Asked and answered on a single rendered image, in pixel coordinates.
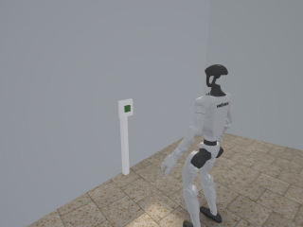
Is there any left robot upper arm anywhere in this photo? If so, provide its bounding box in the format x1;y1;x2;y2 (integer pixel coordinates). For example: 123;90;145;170
192;96;210;137

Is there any right robot upper arm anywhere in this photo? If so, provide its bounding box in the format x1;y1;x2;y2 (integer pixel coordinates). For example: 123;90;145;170
225;93;234;125

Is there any left robot shin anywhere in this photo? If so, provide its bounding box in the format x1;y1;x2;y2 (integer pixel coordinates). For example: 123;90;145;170
183;188;201;227

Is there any left robot hand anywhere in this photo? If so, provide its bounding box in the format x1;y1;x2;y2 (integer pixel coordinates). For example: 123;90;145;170
161;154;177;178

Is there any robot right thigh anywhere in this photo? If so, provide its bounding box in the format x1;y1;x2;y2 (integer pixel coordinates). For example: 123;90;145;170
200;147;223;187

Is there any left robot forearm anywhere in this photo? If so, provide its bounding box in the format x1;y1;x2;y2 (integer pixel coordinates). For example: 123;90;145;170
171;126;197;160

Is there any right robot forearm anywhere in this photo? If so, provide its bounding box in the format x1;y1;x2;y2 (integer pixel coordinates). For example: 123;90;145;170
217;122;232;139

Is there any panel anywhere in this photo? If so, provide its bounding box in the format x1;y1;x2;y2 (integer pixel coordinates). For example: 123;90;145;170
118;98;134;175

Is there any right robot hand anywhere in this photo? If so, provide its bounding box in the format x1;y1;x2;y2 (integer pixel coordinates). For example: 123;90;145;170
216;137;223;143

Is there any button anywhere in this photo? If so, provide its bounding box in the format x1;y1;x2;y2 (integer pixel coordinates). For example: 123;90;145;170
124;105;131;113

